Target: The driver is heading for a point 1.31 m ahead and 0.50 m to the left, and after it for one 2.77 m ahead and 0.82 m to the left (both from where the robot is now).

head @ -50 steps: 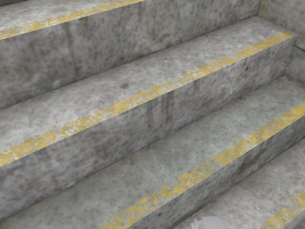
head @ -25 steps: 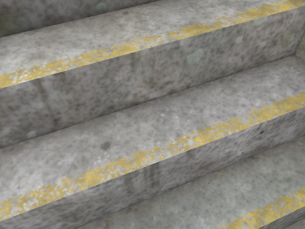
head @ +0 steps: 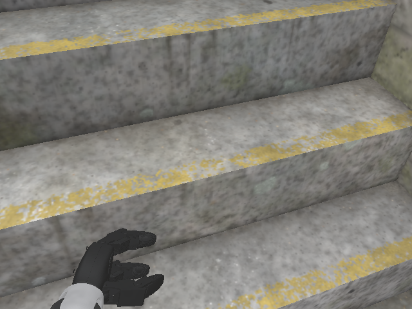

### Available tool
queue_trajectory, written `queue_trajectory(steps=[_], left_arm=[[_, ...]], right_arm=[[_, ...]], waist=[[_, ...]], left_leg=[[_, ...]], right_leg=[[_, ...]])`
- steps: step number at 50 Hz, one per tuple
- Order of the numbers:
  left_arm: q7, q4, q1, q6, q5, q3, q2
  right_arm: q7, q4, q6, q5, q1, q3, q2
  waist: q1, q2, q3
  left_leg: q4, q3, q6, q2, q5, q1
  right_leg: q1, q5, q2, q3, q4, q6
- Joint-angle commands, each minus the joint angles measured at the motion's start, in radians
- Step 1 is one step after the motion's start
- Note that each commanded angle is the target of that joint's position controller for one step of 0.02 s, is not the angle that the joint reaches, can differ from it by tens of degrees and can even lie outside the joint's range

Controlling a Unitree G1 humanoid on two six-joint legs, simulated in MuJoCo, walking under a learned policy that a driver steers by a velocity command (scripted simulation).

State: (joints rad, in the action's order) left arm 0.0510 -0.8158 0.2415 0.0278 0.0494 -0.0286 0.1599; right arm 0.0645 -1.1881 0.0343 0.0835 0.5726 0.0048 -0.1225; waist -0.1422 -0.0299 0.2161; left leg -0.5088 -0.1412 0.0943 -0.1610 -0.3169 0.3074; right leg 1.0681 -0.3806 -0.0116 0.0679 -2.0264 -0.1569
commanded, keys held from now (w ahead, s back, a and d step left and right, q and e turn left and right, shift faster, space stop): q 0.72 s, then no key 0.22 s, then w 0.06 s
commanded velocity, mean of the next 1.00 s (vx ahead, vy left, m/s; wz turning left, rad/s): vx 0.04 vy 0.00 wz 0.52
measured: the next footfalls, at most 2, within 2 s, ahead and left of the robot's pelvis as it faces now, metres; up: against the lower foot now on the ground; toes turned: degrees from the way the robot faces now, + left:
right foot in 0.20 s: +0.22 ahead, -0.14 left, +0.21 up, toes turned +7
left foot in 0.60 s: +0.06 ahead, +0.10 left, +0.22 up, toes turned +23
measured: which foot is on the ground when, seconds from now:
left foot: down 0.00-0.26, up 0.28-0.58, down 0.60-1.00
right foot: up 0.00-0.18, down 0.20-0.64, up 0.66-0.96, down 0.98-1.00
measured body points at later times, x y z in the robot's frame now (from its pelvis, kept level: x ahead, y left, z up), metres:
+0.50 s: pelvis +0.08 -0.04 +0.17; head +0.07 -0.02 +0.62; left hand +0.13 +0.24 +0.05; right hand +0.33 -0.24 +0.08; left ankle +0.01 +0.08 -0.36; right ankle +0.18 -0.15 -0.52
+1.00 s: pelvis +0.11 -0.04 +0.14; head +0.10 -0.04 +0.59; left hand +0.11 +0.26 +0.05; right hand +0.39 -0.08 +0.08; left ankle +0.02 +0.08 -0.52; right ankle +0.19 -0.09 -0.52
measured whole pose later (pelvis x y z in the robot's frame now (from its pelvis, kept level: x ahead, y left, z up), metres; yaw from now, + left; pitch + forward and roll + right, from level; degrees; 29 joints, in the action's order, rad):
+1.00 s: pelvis +0.11 -0.04 +0.14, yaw +34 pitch +8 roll +4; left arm -0.02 -0.72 -0.19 0.04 0.09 -0.03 0.27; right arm 0.04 -0.59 0.01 0.02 0.10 0.09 -0.17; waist -0.03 -0.07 0.18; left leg -1.02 -0.09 -0.02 -0.11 -0.64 0.61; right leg 0.77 -0.45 -0.05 0.09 -1.13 0.04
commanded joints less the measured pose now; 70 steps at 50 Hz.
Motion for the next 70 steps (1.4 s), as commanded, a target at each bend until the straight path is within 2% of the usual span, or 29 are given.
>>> queue_trajectory(steps=[1, 7, 8, 10, 12, 13, 14, 15, 17, 20, 25, 30, 34, 37, 38, 39, 42, 46, 47, 48, 49, 50, 51, 53, 57, 60, 67, 68, 70], left_arm=[[-0.052, 0.112, 0.075, 0.006, -0.016, 0.023, 0.102], [-0.064, 0.277, 0.262, -0.021, -0.014, -0.011, -0.005], [-0.040, 0.313, 0.372, -0.077, 0.007, -0.025, -0.015], [0.006, 0.214, 0.155, -0.117, -0.015, -0.019, -0.020], [-0.032, 0.103, -0.174, -0.089, -0.038, 0.030, 0.104], [-0.051, 0.071, -0.312, -0.094, 0.011, 0.052, 0.140], [-0.051, 0.074, -0.354, -0.094, 0.069, 0.079, 0.207], [-0.063, 0.050, -0.424, -0.065, 0.052, 0.090, 0.239], [-0.044, -0.033, -0.189, 0.013, -0.013, 0.065, 0.143], [-0.045, -0.036, -0.013, 0.091, -0.059, -0.007, -0.100], [-0.067, 0.062, 0.040, 0.101, -0.017, 0.018, 0.069], [-0.092, 0.005, -0.250, 0.092, -0.021, 0.033, 0.164], [-0.086, 0.155, -0.175, 0.049, 0.011, 0.032, 0.154], [-0.088, 0.205, -0.271, 0.015, -0.025, 0.068, 0.153], [-0.084, 0.173, -0.324, 0.006, -0.030, 0.080, 0.200], [-0.076, 0.157, -0.360, 0.008, 0.016, 0.053, 0.156], [-0.094, 0.138, -0.449, 0.015, 0.066, 0.034, 0.189], [-0.115, 0.211, -0.286, 0.030, 0.056, 0.010, 0.217], [-0.087, 0.228, -0.298, 0.023, 0.078, -0.030, 0.102], [-0.073, 0.186, -0.433, 0.017, 0.050, -0.043, 0.065], [-0.057, 0.061, -0.730, 0.017, 0.034, -0.003, 0.071], [-0.056, -0.071, -1.011, 0.010, 0.017, 0.049, 0.148], [-0.050, 0.032, -0.767, 0.016, -0.018, 0.102, 0.331], [-0.046, 0.123, -0.533, 0.020, 0.013, 0.093, 0.334], [-0.029, 0.030, -0.385, 0.066, 0.014, 0.036, 0.159], [-0.023, -0.055, -0.486, 0.087, -0.029, 0.043, 0.173], [0.004, -0.203, -0.751, 0.103, 0.023, 0.025, 0.127], [-0.089, -0.233, -0.798, 0.086, -0.088, 0.064, 0.109], [-0.141, -0.203, -0.736, 0.082, -0.075, 0.065, 0.103]], right_arm=[[-0.022, 0.068, 0.044, 0.001, -0.073, 0.002, -0.097], [-0.041, 0.089, 0.051, -0.010, 0.042, -0.049, -0.172], [-0.006, 0.127, 0.047, -0.074, -0.081, -0.068, -0.197], [0.036, 0.141, 0.054, -0.067, -0.099, -0.076, -0.228], [0.088, 0.192, 0.087, 0.001, -0.074, -0.083, -0.167], [0.093, 0.242, 0.075, 0.017, -0.159, -0.068, -0.100], [0.092, 0.221, 0.038, 0.013, -0.168, -0.067, -0.048], [0.071, 0.213, 0.017, -0.061, -0.243, -0.092, -0.143], [0.038, 0.211, 0.023, -0.110, -0.245, -0.079, -0.130], [0.009, 0.233, 0.003, -0.047, -0.281, -0.044, -0.087], [0.074, 0.277, 0.015, -0.047, -0.315, -0.066, -0.236], [-0.035, 0.434, 0.001, 0.001, -0.533, -0.038, -0.208], [-0.034, 0.359, 0.069, -0.057, -0.382, -0.118, -0.409], [-0.040, 0.491, 0.007, 0.024, -0.438, -0.117, -0.449], [-0.038, 0.534, -0.032, 0.006, -0.508, -0.086, -0.386], [-0.053, 0.561, -0.051, -0.023, -0.559, -0.016, -0.190], [-0.067, 0.731, -0.054, -0.070, -0.733, 0.077, -0.080], [-0.080, 0.706, -0.024, -0.066, -0.426, 0.064, -0.181], [-0.056, 0.656, -0.025, -0.098, -0.436, 0.052, -0.214], [-0.038, 0.668, -0.017, -0.044, -0.498, 0.044, -0.204], [-0.002, 0.666, -0.002, -0.069, -0.658, 0.024, -0.226], [0.021, 0.666, -0.011, -0.075, -0.693, 0.013, -0.173], [0.033, 0.649, -0.029, -0.039, -0.528, 0.019, -0.096], [0.015, 0.493, -0.039, -0.053, -0.415, -0.009, -0.180], [-0.029, 0.389, -0.045, -0.016, -0.427, -0.038, -0.230], [-0.029, 0.359, -0.025, -0.022, -0.434, -0.041, -0.210], [-0.019, 0.388, -0.007, -0.036, -0.578, -0.019, -0.160], [-0.026, 0.481, -0.003, -0.048, -0.623, 0.014, -0.013], [-0.028, 0.454, -0.009, -0.078, -0.497, 0.009, -0.047]], waist=[[0.118, 0.028, -0.053], [0.118, 0.116, -0.039], [0.170, 0.106, -0.113], [0.196, 0.314, -0.079], [0.240, 0.023, 0.279], [0.285, -0.130, 0.341], [0.325, -0.346, 0.225], [0.383, -0.252, 0.149], [0.183, -0.031, -0.082], [0.064, 0.136, -0.034], [0.053, 0.056, -0.037], [0.209, -0.039, -0.068], [0.197, 0.354, 0.027], [0.108, 0.196, 0.090], [0.100, 0.045, 0.055], [0.107, -0.094, 0.008], [0.129, 0.048, 0.078], [0.005, 0.026, 0.060], [0.103, 0.004, 0.043], [0.158, 0.049, 0.055], [0.312, 0.105, 0.054], [0.383, -0.040, 0.055], [0.237, -0.296, -0.025], [0.245, -0.061, -0.142], [0.160, 0.004, -0.145], [0.199, -0.064, -0.121], [0.304, -0.130, -0.195], [0.223, 0.029, -0.288], [0.182, -0.065, -0.260]], left_leg=[[0.051, -0.364, 0.164, 0.325, 0.739, -0.120], [0.167, -0.373, 0.110, 0.234, 0.622, 0.074], [0.407, -0.345, 0.178, 0.280, 0.739, 0.317], [0.368, -0.351, 0.257, 0.379, 1.252, 0.177], [-0.040, -0.183, 0.111, 0.216, 1.697, 0.071], [-0.207, -0.215, 0.084, 0.151, 1.202, 0.267], [-0.681, -0.234, -0.010, 0.042, 0.326, 0.518], [-1.315, -0.258, -0.038, 0.031, 0.285, 0.597], [-1.535, -0.172, -0.001, 0.111, 0.277, 0.729], [-1.355, -0.066, 0.003, 0.193, 0.120, 0.564], [-1.193, 0.027, -0.047, 0.196, 0.229, 0.263], [-0.450, 0.023, -0.121, 0.289, -0.012, 0.422], [-0.157, 0.010, 0.097, 0.275, 0.960, -0.165], [-0.234, -0.410, 0.214, 0.373, 0.913, -0.104], [-0.238, -0.440, 0.259, 0.393, 0.797, -0.045], [-0.354, -0.374, 0.188, 0.331, 0.524, 0.088], [-0.313, -0.363, 0.210, 0.283, 0.575, 0.100], [-0.318, -0.464, 0.167, 0.323, 0.621, -0.128], [-0.225, -0.325, 0.147, 0.261, 0.651, -0.156], [-0.209, -0.252, 0.066, 0.256, 0.614, 0.096], [-0.267, -0.086, 0.037, 0.215, 0.319, 0.465], [-0.511, 0.052, -0.002, 0.093, -0.107, 0.758], [-0.863, 0.039, -0.077, 0.033, -0.095, 0.851], [-1.172, -0.149, -0.091, 0.035, 0.255, 0.962], [-1.216, -0.135, -0.055, 0.103, 0.447, 0.902], [-1.232, -0.002, -0.040, 0.090, 0.273, 0.872], [-1.182, 0.099, 0.018, 0.147, 0.193, 1.057], [-1.108, 0.212, -0.053, 0.213, 0.200, 0.929], [-1.052, 0.222, -0.085, 0.218, 0.199, 0.769]], right_leg=[[0.308, -0.105, 0.008, 0.020, -0.221, 0.010], [0.164, -0.026, 0.068, -0.114, 0.263, 0.019], [-0.111, -0.496, 0.011, -0.240, 0.590, 0.074], [-0.263, -0.080, -0.058, -0.292, 0.638, 0.121], [-0.620, 0.071, -0.022, 0.152, 0.934, -0.089], [-0.835, 0.059, 0.080, 0.421, 1.174, -0.152], [-0.827, -0.052, 0.302, 0.831, 1.486, -0.271], [-0.665, -0.537, 0.345, 1.005, 1.602, -0.259], [-0.437, -0.567, 0.317, 0.629, 1.515, -0.164], [-0.352, -0.066, 0.180, 0.086, 1.460, -0.023], [-0.278, 0.100, 0.172, -0.240, 1.450, 0.056], [-0.721, 0.041, 0.348, -0.004, 1.403, 0.005], [-0.309, -0.190, 0.000, -0.320, 0.796, 0.185], [0.048, -0.070, -0.065, 0.011, 0.065, 0.240], [0.085, 0.031, -0.069, 0.072, 0.024, 0.240], [0.048, 0.294, -0.025, 0.184, 0.186, 0.226], [0.004, 0.210, -0.048, 0.145, 0.278, 0.262], [0.189, -0.106, -0.026, 0.172, 0.605, 0.284], [0.081, -0.459, -0.054, -0.049, 0.970, 0.293], [-0.325, -0.121, -0.007, -0.022, 1.049, 0.242], [-0.810, 0.207, -0.035, -0.131, 1.005, 0.219], [-1.049, 0.157, -0.128, -0.074, 1.088, 0.142], [-0.904, -0.060, 0.044, 0.494, 1.404, -0.176], [-0.685, -0.734, 0.219, 1.065, 1.659, -0.277], [-0.421, -0.582, 0.179, 0.716, 1.600, -0.165], [-0.480, -0.492, 0.168, 0.506, 1.631, -0.140], [-0.823, -0.315, 0.226, 0.416, 1.672, -0.117], [-0.758, -0.388, 0.202, 0.393, 1.762, -0.098], [-0.710, -0.311, 0.187, 0.322, 1.787, -0.102]])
